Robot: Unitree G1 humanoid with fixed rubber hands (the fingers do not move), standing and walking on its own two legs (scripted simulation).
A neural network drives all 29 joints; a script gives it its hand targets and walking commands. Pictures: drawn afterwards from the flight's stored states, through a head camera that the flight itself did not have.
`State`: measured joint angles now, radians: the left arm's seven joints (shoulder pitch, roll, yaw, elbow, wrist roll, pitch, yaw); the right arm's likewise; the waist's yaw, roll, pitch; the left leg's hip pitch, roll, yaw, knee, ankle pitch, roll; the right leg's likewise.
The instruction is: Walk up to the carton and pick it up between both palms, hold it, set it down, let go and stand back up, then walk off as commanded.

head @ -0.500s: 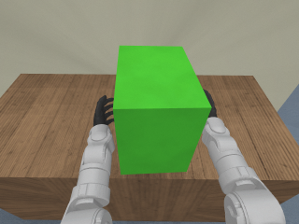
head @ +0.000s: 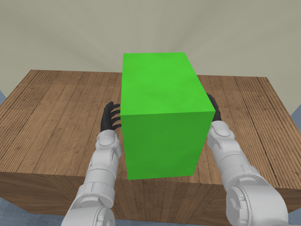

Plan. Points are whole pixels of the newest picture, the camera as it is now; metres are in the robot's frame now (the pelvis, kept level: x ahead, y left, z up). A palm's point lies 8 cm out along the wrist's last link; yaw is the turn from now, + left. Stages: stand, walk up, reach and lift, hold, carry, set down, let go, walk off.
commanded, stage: set down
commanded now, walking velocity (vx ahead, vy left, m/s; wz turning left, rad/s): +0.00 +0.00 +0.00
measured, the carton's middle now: (157, 113) +0.47 +0.02 +0.04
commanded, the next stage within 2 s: none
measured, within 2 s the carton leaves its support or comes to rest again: neither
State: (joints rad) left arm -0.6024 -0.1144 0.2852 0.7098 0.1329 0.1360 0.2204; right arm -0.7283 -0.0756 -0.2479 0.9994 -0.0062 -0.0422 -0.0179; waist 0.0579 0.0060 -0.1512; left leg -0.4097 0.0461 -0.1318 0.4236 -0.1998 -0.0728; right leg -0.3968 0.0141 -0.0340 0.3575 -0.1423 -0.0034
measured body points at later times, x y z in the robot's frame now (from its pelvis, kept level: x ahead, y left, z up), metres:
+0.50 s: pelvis +0.01 -0.01 +0.00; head +0.06 -0.01 +0.45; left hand +0.40 +0.15 +0.04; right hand +0.44 -0.14 +0.05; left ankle +0.00 +0.16 -0.74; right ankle +0.01 -0.12 -0.74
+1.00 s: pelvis +0.02 -0.01 +0.00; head +0.07 -0.01 +0.45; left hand +0.39 +0.15 +0.03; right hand +0.45 -0.14 +0.04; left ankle +0.00 +0.16 -0.74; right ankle +0.01 -0.12 -0.74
